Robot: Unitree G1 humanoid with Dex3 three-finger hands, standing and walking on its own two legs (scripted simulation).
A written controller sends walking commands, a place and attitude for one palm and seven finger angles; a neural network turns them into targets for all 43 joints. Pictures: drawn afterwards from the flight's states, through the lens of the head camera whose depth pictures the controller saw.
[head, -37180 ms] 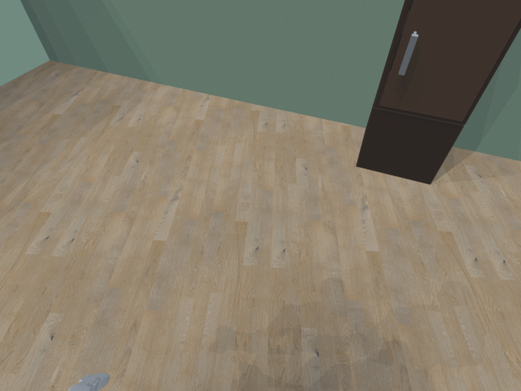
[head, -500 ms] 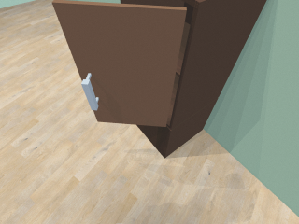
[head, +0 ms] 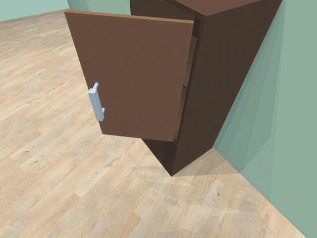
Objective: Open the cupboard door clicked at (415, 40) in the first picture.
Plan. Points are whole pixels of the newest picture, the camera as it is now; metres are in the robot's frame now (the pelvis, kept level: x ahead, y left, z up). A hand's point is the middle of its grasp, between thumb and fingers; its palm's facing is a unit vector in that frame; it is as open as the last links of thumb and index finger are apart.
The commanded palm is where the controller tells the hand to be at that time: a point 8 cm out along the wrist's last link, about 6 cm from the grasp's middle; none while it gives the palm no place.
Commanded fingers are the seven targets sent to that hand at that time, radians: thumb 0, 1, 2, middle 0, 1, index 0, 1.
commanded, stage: come to a stop and stand still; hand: left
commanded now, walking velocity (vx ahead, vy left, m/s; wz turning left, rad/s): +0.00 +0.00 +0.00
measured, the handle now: (98, 102) +0.59 +0.29 -0.08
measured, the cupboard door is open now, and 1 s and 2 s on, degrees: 48 48 48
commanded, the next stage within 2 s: look again from close up in 0.14 s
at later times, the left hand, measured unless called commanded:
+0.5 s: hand out of the picture +0.02 +0.22 -0.17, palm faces -0.01 -0.97 -0.25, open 7.4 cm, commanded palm none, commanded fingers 0.00 0.90 0.90 -0.20 -0.30 -0.20 -0.30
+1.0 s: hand out of the picture +0.05 +0.18 -0.17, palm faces -0.01 -0.97 -0.23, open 7.3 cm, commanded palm none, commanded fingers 0.00 0.90 0.90 -0.20 -0.30 -0.20 -0.30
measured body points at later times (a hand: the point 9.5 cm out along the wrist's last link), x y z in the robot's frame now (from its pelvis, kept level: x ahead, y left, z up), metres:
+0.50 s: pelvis +0.01 +0.03 +0.00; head +0.02 +0.01 +0.45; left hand +0.02 +0.27 -0.15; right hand +0.01 -0.19 -0.17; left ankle -0.02 +0.12 -0.74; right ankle +0.00 -0.10 -0.74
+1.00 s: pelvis +0.02 +0.00 +0.00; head +0.04 -0.02 +0.45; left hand +0.05 +0.23 -0.15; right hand +0.03 -0.23 -0.17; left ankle -0.02 +0.12 -0.74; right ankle +0.00 -0.11 -0.74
